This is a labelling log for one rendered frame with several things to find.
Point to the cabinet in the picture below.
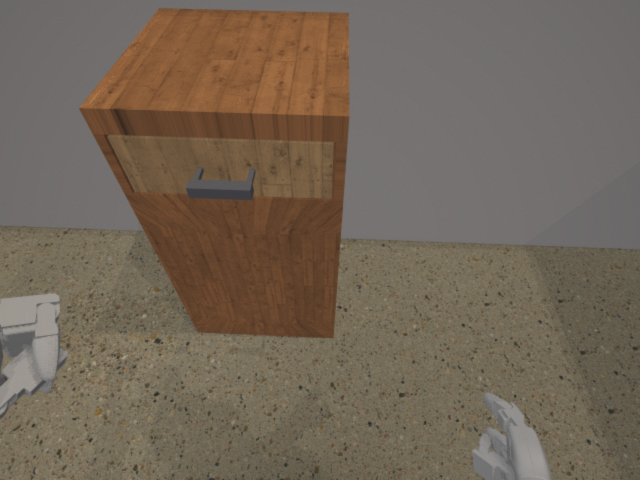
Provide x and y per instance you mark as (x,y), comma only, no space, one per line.
(266,266)

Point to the left robot hand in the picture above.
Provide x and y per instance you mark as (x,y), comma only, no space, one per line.
(29,331)

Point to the drawer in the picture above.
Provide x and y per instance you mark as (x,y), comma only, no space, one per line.
(157,164)

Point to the right robot hand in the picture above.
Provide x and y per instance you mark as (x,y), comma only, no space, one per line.
(518,455)

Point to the handle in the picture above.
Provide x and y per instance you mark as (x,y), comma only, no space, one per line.
(220,189)

